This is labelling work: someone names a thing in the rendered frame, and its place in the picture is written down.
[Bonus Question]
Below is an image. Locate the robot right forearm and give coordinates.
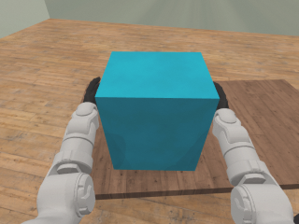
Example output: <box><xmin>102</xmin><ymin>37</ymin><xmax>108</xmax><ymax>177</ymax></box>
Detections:
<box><xmin>212</xmin><ymin>108</ymin><xmax>294</xmax><ymax>220</ymax></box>

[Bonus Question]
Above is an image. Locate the table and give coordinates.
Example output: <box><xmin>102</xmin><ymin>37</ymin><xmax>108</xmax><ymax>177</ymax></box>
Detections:
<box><xmin>80</xmin><ymin>79</ymin><xmax>299</xmax><ymax>224</ymax></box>

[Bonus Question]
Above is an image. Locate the robot right upper arm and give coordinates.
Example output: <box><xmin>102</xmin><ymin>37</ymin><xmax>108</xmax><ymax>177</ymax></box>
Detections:
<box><xmin>230</xmin><ymin>184</ymin><xmax>294</xmax><ymax>224</ymax></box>

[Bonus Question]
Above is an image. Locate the robot left upper arm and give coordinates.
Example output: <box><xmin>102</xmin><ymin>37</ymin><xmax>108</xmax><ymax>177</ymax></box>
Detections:
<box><xmin>21</xmin><ymin>172</ymin><xmax>95</xmax><ymax>224</ymax></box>

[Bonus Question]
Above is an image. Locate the carton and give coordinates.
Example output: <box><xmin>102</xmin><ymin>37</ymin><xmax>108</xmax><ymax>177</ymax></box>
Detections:
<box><xmin>94</xmin><ymin>51</ymin><xmax>220</xmax><ymax>171</ymax></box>

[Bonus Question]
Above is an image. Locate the right robot hand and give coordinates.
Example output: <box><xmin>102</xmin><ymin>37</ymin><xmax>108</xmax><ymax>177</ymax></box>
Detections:
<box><xmin>213</xmin><ymin>81</ymin><xmax>230</xmax><ymax>111</ymax></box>

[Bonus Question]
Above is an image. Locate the robot left forearm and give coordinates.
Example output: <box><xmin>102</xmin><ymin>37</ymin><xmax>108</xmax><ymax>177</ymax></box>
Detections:
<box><xmin>36</xmin><ymin>102</ymin><xmax>99</xmax><ymax>213</ymax></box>

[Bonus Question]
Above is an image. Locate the left robot hand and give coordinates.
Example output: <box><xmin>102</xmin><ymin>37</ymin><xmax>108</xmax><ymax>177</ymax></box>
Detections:
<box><xmin>83</xmin><ymin>77</ymin><xmax>101</xmax><ymax>110</ymax></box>

